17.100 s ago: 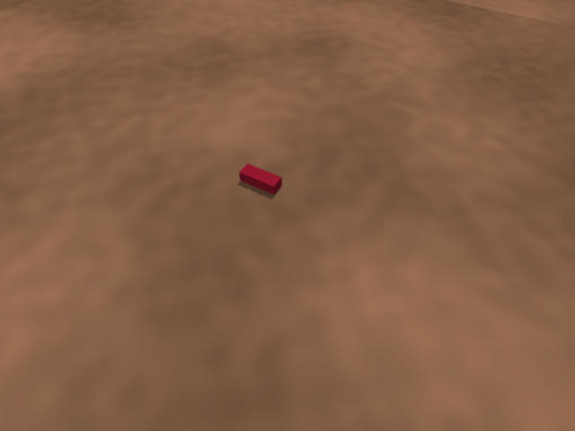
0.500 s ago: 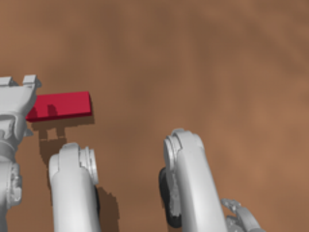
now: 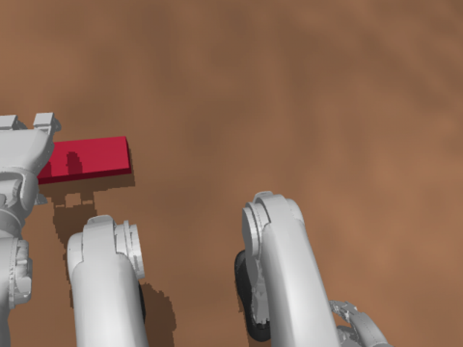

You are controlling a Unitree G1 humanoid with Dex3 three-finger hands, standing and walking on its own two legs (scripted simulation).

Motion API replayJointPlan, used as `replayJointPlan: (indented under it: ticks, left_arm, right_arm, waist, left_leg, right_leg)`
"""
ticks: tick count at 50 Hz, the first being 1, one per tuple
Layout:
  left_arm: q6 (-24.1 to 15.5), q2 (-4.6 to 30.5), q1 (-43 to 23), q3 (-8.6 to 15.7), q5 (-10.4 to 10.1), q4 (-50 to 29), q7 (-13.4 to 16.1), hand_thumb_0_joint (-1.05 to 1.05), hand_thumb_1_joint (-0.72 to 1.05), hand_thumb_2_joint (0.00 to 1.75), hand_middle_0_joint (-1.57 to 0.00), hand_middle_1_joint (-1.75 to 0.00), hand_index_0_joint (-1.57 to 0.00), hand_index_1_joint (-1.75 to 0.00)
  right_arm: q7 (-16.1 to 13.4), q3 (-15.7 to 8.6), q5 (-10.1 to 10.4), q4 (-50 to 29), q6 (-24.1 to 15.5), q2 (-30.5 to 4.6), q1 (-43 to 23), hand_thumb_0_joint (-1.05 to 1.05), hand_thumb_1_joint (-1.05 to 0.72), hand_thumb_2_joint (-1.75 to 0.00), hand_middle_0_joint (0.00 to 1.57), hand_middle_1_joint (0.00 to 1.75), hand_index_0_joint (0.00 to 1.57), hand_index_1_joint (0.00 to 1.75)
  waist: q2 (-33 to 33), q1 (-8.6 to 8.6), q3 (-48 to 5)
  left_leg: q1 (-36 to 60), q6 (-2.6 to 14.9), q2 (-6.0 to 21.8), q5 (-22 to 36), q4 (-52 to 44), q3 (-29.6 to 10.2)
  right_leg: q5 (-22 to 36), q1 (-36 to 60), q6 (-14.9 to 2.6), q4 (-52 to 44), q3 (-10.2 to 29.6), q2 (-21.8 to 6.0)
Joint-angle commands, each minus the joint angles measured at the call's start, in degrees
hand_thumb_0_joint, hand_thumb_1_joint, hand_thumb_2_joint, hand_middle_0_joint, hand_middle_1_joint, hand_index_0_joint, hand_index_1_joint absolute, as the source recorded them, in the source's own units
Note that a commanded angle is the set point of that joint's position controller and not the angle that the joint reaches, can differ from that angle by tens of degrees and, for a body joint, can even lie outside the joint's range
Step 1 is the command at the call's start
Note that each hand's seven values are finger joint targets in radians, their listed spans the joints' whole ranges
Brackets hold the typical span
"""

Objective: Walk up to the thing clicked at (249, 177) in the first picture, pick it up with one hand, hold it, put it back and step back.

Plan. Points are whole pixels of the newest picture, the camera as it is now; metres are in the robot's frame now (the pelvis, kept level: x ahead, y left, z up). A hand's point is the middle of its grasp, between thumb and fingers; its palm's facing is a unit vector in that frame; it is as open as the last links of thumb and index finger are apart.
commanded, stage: rise first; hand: left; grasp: from above
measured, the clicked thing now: (81, 160) +0.47 +0.24 -0.29
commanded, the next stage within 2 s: approach in 1.20 s
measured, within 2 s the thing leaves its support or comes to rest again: neither
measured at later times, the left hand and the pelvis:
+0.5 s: hand (39, 164) +0.43 +0.28 -0.18, palm faces -0.45 -0.04 -0.89, open 14.3 cm; pelvis +0.00 +0.00 +0.00, yaw +0 degrees
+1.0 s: hand (36, 165) +0.43 +0.27 -0.16, palm faces -0.44 -0.03 -0.90, open 14.3 cm; pelvis -0.01 +0.00 +0.00, yaw +0 degrees
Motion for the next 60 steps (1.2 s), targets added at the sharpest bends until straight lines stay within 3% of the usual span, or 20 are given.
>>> replayJointPlan:
  ticks: [1,7,11,16,19,20,23,27,29,32,34,36,37,41,43,46,49,51,58,60]
  left_arm:
    - [0.73,12.46,-16.73,1.34,-0.96,-6.77,2.45,0.0,-0.58,1.05,-0.07,-0.99,-0.05,-1.0]
    - [1.63,12.37,-16.14,1.13,-0.96,-6.61,2.59,0.0,-0.58,1.06,-0.07,-0.99,-0.05,-1.01]
    - [2.1,13.68,-15.49,2.39,-1.48,-8.73,2.55,0.0,-0.59,1.07,-0.07,-0.98,-0.05,-1.0]
    - [2.26,12.12,-17.95,0.63,-1.86,-6.72,1.54,0.0,-0.59,1.06,-0.07,-0.99,-0.05,-1.01]
    - [2.17,11.91,-16.24,0.82,-2.29,-6.46,1.31,0.0,-0.58,1.05,-0.07,-0.99,-0.06,-1.01]
    - [2.07,12.34,-17.31,0.83,-2.17,-5.85,1.15,0.0,-0.58,1.05,-0.07,-1.0,-0.06,-1.01]
    - [1.72,13.81,-15.12,1.92,-2.49,-6.96,0.75,0.0,-0.6,1.07,-0.07,-0.98,-0.05,-1.01]
    - [1.25,13.42,-16.26,1.47,-2.92,-10.28,0.25,0.0,-0.6,1.06,-0.07,-0.99,-0.05,-1.01]
    - [1.44,11.75,-15.99,0.71,-2.85,-8.89,0.1,0.0,-0.59,1.06,-0.08,-0.99,-0.06,-1.01]
    - [1.28,13.2,-16.49,1.35,-2.83,-9.82,0.21,0.0,-0.61,1.08,-0.07,-0.98,-0.05,-1.01]
    - [1.57,10.87,-15.75,0.04,-2.09,-6.92,0.01,0.0,-0.59,1.07,-0.08,-0.98,-0.06,-1.0]
    - [1.43,11.43,-17.72,-0.09,-2.51,-7.1,-0.09,0.0,-0.6,1.08,-0.08,-0.97,-0.05,-1.0]
    - [1.19,13.07,-17.98,0.88,-2.65,-9.01,-0.05,0.0,-0.6,1.07,-0.08,-0.98,-0.05,-1.01]
    - [1.51,11.7,-15.99,0.42,-2.18,-7.09,-0.01,0.0,-0.61,1.08,-0.08,-0.97,-0.05,-1.0]
    - [1.29,11.96,-18.55,-0.12,-2.23,-8.15,-0.05,0.0,-0.6,1.08,-0.08,-0.98,-0.05,-1.01]
    - [1.45,13.81,-17.28,1.57,-2.14,-9.54,0.29,0.0,-0.6,1.07,-0.08,-0.97,-0.06,-1.0]
    - [1.64,10.6,-18.82,-1.25,-1.7,-6.46,0.04,0.0,-0.6,1.08,-0.08,-0.96,-0.05,-0.99]
    - [1.43,12.45,-18.02,-0.17,-2.01,-6.06,0.09,0.0,-0.6,1.07,-0.08,-0.97,-0.05,-1.0]
    - [1.19,13.42,-18.32,0.72,-1.92,-8.06,0.33,0.0,-0.59,1.06,-0.09,-0.97,-0.06,-0.99]
    - [1.18,12.12,-17.28,-0.18,-1.87,-6.22,0.37,0.0,-0.59,1.06,-0.08,-0.97,-0.06,-1.0]
  right_arm:
    - [-0.33,-4.22,-0.35,-0.55,-0.37,-13.98,10.85,0.0,-0.91,-0.9,0.2,0.3,0.2,0.3]
    - [-0.06,-4.08,-0.44,-1.02,-0.87,-14.01,10.56,0.0,-0.91,-0.9,0.2,0.3,0.2,0.3]
    - [-0.09,-4.14,-0.1,-1.2,-0.72,-14.16,10.76,0.0,-0.91,-0.9,0.2,0.3,0.2,0.3]
    - [-0.02,-4.0,0.24,-0.96,-0.82,-14.03,11.21,0.0,-0.91,-0.9,0.2,0.3,0.2,0.3]
    - [0.09,-3.99,0.18,-0.81,-0.85,-14.11,11.43,0.0,-0.91,-0.9,0.2,0.3,0.2,0.3]
    - [0.26,-3.8,-0.12,-0.82,-1.01,-14.25,11.68,0.0,-0.91,-0.9,0.2,0.3,0.2,0.3]
    - [0.18,-3.86,0.18,-1.46,-0.98,-14.27,11.47,0.0,-0.91,-0.9,0.2,0.3,0.2,0.3]
    - [0.15,-4.3,0.44,-1.61,-0.73,-14.05,11.45,0.0,-0.91,-0.9,0.2,0.3,0.2,0.3]
    - [0.23,-4.25,0.43,-1.31,-0.64,-14.08,12.12,0.0,-0.91,-0.9,0.2,0.3,0.2,0.3]
    - [-0.07,-4.44,0.74,-1.46,-0.46,-14.25,11.91,0.0,-0.91,-0.9,0.2,0.3,0.2,0.3]
    - [0.02,-4.17,0.52,-1.21,-0.24,-14.0,12.27,0.0,-0.91,-0.9,0.2,0.3,0.2,0.3]
    - [-0.07,-4.01,0.58,-1.08,-0.36,-14.19,12.22,0.0,-0.91,-0.9,0.2,0.3,0.2,0.3]
    - [-0.15,-4.19,0.85,-1.48,-0.39,-14.23,11.88,0.0,-0.91,-0.9,0.2,0.3,0.2,0.3]
    - [-0.15,-4.02,0.78,-1.46,-0.38,-14.13,11.52,0.0,-0.91,-0.9,0.2,0.3,0.2,0.3]
    - [-0.14,-3.99,0.76,-1.46,-0.7,-14.14,11.55,0.0,-0.91,-0.9,0.2,0.3,0.2,0.3]
    - [-0.29,-4.14,0.85,-1.73,-0.59,-14.16,11.29,0.0,-0.91,-0.9,0.2,0.3,0.2,0.3]
    - [-0.25,-3.87,0.76,-1.45,-0.73,-14.02,11.1,0.0,-0.91,-0.9,0.2,0.3,0.2,0.3]
    - [-0.37,-3.69,0.89,-1.49,-0.95,-14.1,11.33,0.0,-0.91,-0.9,0.2,0.3,0.2,0.3]
    - [-0.21,-3.77,0.69,-1.61,-1.38,-14.51,11.63,0.0,-0.91,-0.9,0.2,0.3,0.2,0.3]
    - [-0.13,-3.8,0.72,-1.6,-1.37,-14.39,11.09,0.0,-0.9,-0.9,0.2,0.3,0.2,0.3]
  waist:
    - [14.52,-1.48,-37.35]
    - [14.67,-1.55,-37.43]
    - [15.48,-0.53,-39.97]
    - [14.37,-1.94,-36.85]
    - [14.19,-1.25,-37.91]
    - [13.79,-2.4,-36.68]
    - [13.89,-0.72,-37.31]
    - [14.43,-0.8,-39.43]
    - [13.13,-1.58,-37.79]
    - [14.78,-0.53,-39.51]
    - [12.97,-1.51,-37.15]
    - [12.03,-2.18,-36.57]
    - [13.35,-0.84,-38.15]
    - [13.39,-0.67,-38.1]
    - [13.34,-1.59,-37.53]
    - [14.94,-0.13,-38.72]
    - [13.64,-2.22,-35.84]
    - [12.63,-1.18,-36.31]
    - [14.73,-0.71,-38.26]
    - [15.07,-1.11,-37.04]
  left_leg:
    - [29.55,5.1,-1.04,8.63,-13.3,9.01]
    - [29.04,5.11,-1.03,7.38,-13.22,9.34]
    - [30.2,5.0,-0.99,8.83,-13.46,9.4]
    - [28.56,5.08,-0.93,7.59,-13.49,9.0]
    - [29.3,5.0,-0.93,8.77,-13.41,9.06]
    - [28.97,5.01,-0.94,8.13,-13.2,8.8]
    - [27.95,5.09,-1.08,7.65,-13.16,9.4]
    - [28.59,5.0,-0.88,8.27,-13.3,9.38]
    - [28.29,5.1,-0.96,8.88,-13.28,9.42]
    - [29.44,4.93,-0.96,8.61,-13.64,9.27]
    - [28.22,5.05,-1.03,8.27,-13.57,9.25]
    - [27.33,5.28,-1.14,7.4,-13.31,9.21]
    - [27.8,5.15,-1.09,7.26,-13.85,9.27]
    - [28.92,4.96,-1.21,7.5,-14.27,9.28]
    - [28.19,5.11,-1.09,7.32,-13.84,9.28]
    - [28.37,5.0,-1.29,7.04,-14.52,9.69]
    - [27.56,5.06,-1.13,5.76,-14.28,9.36]
    - [26.79,5.19,-1.25,5.53,-14.26,9.27]
    - [29.44,4.8,-1.3,6.09,-14.88,9.17]
    - [29.3,4.69,-1.16,5.99,-14.72,9.17]
  right_leg:
    - [12.72,16.39,-5.18,-13.51,-8.28,0.69]
    - [12.06,17.27,-5.26,-14.37,-7.96,0.9]
    - [13.19,18.04,-5.35,-13.97,-7.93,0.8]
    - [12.11,16.08,-5.48,-14.09,-8.18,0.91]
    - [13.08,17.54,-5.35,-13.88,-8.23,0.92]
    - [12.69,16.76,-5.39,-13.5,-8.5,0.91]
    - [12.16,18.54,-5.38,-14.5,-7.79,0.76]
    - [12.84,19.18,-5.4,-14.71,-7.67,0.86]
    - [13.63,19.17,-5.2,-14.82,-7.76,0.8]
    - [13.14,18.7,-5.5,-15.01,-7.67,0.84]
    - [12.9,18.21,-5.44,-14.92,-7.95,0.83]
    - [12.23,18.25,-5.27,-15.61,-7.69,0.85]
    - [11.67,18.5,-5.42,-15.71,-7.56,0.78]
    - [11.78,18.34,-5.56,-15.19,-7.88,0.84]
    - [12.03,18.14,-5.47,-15.48,-7.78,0.89]
    - [11.24,18.77,-5.57,-15.7,-7.35,0.72]
    - [10.41,16.59,-5.57,-15.82,-7.78,0.98]
    - [9.74,17.57,-5.58,-16.21,-7.57,0.84]
    - [10.01,17.18,-5.72,-15.27,-8.09,0.83]
    - [9.96,15.89,-5.8,-14.81,-8.27,0.89]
